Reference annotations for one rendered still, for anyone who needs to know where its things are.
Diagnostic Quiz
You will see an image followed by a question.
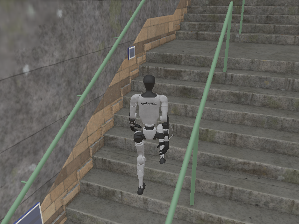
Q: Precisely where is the left robot foot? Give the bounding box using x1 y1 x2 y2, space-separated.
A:
137 182 146 195

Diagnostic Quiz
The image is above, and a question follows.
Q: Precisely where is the right robot upper arm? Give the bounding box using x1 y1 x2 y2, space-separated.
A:
159 95 168 122

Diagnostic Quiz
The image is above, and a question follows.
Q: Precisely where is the robot left forearm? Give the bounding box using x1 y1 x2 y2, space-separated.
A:
129 113 135 126

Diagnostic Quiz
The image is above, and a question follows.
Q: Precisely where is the left robot thigh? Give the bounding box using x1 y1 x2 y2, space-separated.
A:
134 131 146 165

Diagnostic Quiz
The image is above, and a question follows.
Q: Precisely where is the robot left hand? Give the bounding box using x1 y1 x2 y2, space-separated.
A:
130 123 142 132

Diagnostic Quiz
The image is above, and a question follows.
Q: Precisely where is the robot right forearm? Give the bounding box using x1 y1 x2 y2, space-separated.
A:
162 116 169 141

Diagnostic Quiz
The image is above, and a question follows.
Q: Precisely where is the left robot upper arm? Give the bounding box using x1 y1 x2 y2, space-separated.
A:
129 94 140 119

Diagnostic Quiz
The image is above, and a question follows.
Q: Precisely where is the robot right hand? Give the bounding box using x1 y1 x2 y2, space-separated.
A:
157 141 169 155

